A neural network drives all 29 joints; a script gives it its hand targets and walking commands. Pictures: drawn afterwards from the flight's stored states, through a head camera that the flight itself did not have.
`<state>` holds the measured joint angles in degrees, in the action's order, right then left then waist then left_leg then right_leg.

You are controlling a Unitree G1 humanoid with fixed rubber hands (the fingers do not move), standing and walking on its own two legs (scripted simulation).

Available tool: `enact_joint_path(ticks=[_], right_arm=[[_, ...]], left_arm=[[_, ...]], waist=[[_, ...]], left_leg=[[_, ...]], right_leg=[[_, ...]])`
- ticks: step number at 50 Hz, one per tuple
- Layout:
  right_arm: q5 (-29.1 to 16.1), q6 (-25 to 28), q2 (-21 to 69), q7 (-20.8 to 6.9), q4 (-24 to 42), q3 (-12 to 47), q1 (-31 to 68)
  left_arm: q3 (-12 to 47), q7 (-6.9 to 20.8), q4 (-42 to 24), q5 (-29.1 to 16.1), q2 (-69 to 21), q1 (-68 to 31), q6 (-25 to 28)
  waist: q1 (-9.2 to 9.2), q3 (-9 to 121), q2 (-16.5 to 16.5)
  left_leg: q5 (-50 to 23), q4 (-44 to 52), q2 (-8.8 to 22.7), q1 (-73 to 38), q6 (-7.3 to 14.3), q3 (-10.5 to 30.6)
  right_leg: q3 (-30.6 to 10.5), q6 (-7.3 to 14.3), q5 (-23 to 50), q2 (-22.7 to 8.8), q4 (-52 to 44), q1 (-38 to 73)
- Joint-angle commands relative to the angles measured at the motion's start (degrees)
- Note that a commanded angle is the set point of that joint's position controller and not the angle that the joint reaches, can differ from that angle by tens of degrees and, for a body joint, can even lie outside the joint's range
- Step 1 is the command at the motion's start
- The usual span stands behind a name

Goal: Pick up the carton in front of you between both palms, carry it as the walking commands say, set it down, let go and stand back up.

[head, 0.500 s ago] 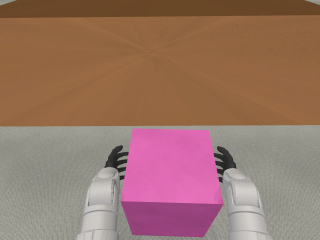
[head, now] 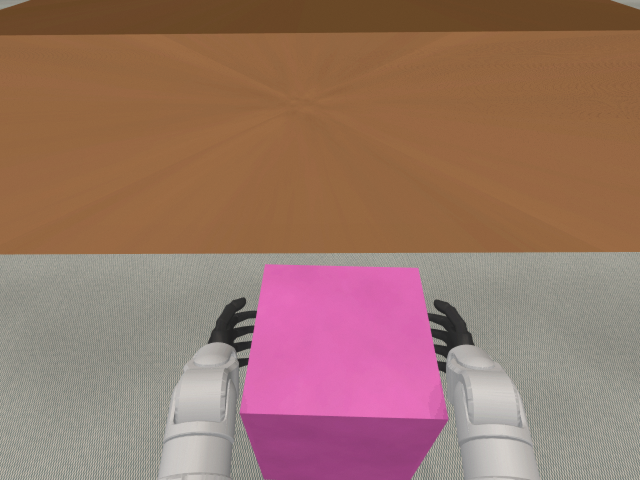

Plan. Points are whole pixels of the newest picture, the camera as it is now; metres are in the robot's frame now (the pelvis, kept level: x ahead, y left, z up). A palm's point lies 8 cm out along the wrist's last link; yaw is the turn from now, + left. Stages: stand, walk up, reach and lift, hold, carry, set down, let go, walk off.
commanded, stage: hold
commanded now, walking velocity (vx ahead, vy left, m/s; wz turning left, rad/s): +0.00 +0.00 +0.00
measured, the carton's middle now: (338, 377) +0.29 +0.00 -0.03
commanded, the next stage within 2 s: carry in 0.24 s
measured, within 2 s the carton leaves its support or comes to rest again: neither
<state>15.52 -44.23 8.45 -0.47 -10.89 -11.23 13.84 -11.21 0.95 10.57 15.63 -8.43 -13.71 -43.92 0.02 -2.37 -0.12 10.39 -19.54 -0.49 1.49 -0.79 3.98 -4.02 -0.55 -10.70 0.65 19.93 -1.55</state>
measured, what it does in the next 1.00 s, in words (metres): walks ahead: left foot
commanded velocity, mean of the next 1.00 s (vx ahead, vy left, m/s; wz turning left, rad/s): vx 0.40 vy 0.00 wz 0.00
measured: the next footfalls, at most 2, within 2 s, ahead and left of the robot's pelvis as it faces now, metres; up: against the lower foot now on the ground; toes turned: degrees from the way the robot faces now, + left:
left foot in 0.70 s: +0.19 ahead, +0.09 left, +0.00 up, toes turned +10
right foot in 1.06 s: +0.50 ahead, -0.14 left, +0.00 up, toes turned -13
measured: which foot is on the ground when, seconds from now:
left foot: down 0.00-0.50, up 0.52-0.68, down 0.70-1.00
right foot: down 0.00-0.70, up 0.72-1.00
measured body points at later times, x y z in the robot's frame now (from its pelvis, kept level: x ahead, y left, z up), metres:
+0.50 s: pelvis +0.04 -0.01 -0.01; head +0.00 -0.02 +0.43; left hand +0.33 +0.14 +0.07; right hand +0.33 -0.17 +0.07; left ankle +0.01 +0.13 -0.75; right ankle +0.01 -0.13 -0.75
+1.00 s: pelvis +0.28 -0.02 -0.01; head +0.26 -0.02 +0.44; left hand +0.54 +0.12 +0.08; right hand +0.52 -0.18 +0.08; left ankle +0.15 +0.08 -0.75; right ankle +0.39 -0.14 -0.72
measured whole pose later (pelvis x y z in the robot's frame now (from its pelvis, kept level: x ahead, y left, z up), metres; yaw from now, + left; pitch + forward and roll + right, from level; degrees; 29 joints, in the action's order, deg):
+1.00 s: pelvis +0.28 -0.02 -0.01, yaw -1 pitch +5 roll -1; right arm 0.6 -69.4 7.4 9.5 29.0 -2.8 -0.7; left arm -3.6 -8.2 -29.5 0.8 -7.4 1.4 -68.6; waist 2.6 9.3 1.2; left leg 19.2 -15.1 2.9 0.6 -0.8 -10.9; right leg 9.6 -0.1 -10.2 -4.8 35.2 -32.7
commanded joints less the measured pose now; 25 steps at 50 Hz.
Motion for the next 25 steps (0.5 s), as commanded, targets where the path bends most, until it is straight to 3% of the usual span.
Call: enact_joint_path(ticks=[1, 11, 12, 14, 15, 18, 20, 22, 23, 24, 25], right_arm=[[-14.61, 2.29, 50.92, -12.54, 3.86, 30.12, 25.77], [-14.42, 2.38, 50.84, -12.62, 3.51, 29.98, 26.63], [-15.38, 2.08, 51.67, -12.63, 3.06, 30.57, 29.15], [-16.52, 1.83, 51.9, -12.41, 4.91, 32.12, 29.59], [-17.27, 1.49, 52.37, -12.17, 6.39, 33.37, 30.5], [-19.05, -0.54, 53.05, -10.88, 10.44, 36.49, 30.29], [-20.27, -2.84, 52.55, -9.64, 14.34, 38.97, 28.13], [-21.37, -5.71, 51.79, -8.28, 18.31, 40.65, 27.84], [-21.95, -7.23, 51.24, -7.54, 20.37, 41.47, 27.0], [-22.39, -8.75, 50.57, -6.77, 22.12, 42.16, 25.82], [-22.8, -10.3, 49.79, -6.01, 23.84, 42.69, 24.56]], left_arm=[[29.88, 12.2, -3.16, -14.33, -50.94, -25.12, 1.88], [29.83, 12.24, -2.79, -14.29, -51.04, -25.94, 1.94], [30.82, 12.29, -2.21, -15.49, -51.75, -29.26, 1.7], [32.37, 12.04, -3.86, -16.53, -52.22, -29.38, 1.44], [33.38, 11.79, -5.63, -17.17, -52.76, -30.39, 1.13], [36.47, 10.78, -9.66, -19.38, -53.36, -30.38, -0.85], [39.57, 9.87, -13.75, -21.15, -53.31, -29.45, -3.18], [41.59, 8.88, -17.43, -23.0, -52.57, -29.06, -5.93], [42.44, 8.25, -19.28, -23.79, -52.07, -28.4, -7.3], [42.75, 7.48, -20.76, -24.27, -51.24, -27.23, -8.7], [42.51, 6.51, -21.91, -24.31, -50.0, -24.67, -10.13]], waist=[[-0.03, 13.37, 0.1], [0.0, 12.87, 0.1], [-0.2, 14.89, 0.8], [-0.03, 13.56, 0.88], [0.15, 12.1, 0.69], [0.2, 16.93, 2.96], [0.45, 19.92, 5.37], [0.35, 17.55, 7.55], [0.23, 16.29, 6.89], [-0.08, 15.5, 3.32], [-0.92, 15.69, -4.84]], left_leg=[[-10.58, 2.11, -5.12, -2.55, 0.39, -0.19], [-8.35, 2.09, -5.03, -1.83, 0.45, -0.27], [0.27, -2.04, 6.09, 4.37, 1.04, -1.24], [25.82, 1.08, 4.98, 10.05, 1.16, 1.27], [31.38, 1.09, 5.05, 12.08, 1.57, 1.83], [21.63, 0.25, 7.0, 10.66, 3.21, 3.44], [23.94, 2.39, 9.5, 10.11, 5.06, 7.43], [29.8, 3.75, 11.19, 12.78, 6.26, 9.29], [28.74, 2.04, 10.59, 15.25, 5.98, 7.68], [24.32, -2.9, 8.14, 18.98, 4.69, 3.03], [18.83, -13.55, 4.65, 25.58, 2.63, -3.3]], right_leg=[[0.05, 0.08, 10.55, 4.88, -2.37, 1.9], [0.19, 0.24, 8.16, 4.82, -2.32, 1.07], [0.68, 1.01, -0.55, -5.8, 1.73, -5.55], [-0.72, 1.28, -25.25, -4.61, -0.61, -11.45], [-0.6, 1.48, -30.0, -4.14, -0.06, -14.1], [2.99, 1.4, -16.2, -3.49, 6.37, -13.85], [5.39, 0.97, -14.57, -2.36, 10.7, -14.31], [7.84, 0.84, -16.42, -1.14, 9.05, -15.44], [7.42, 0.95, -16.06, -1.89, 6.71, -13.75], [4.14, 1.71, -16.38, -4.34, 2.54, -10.13], [-5.36, 4.21, -19.27, -10.52, -2.27, -4.6]])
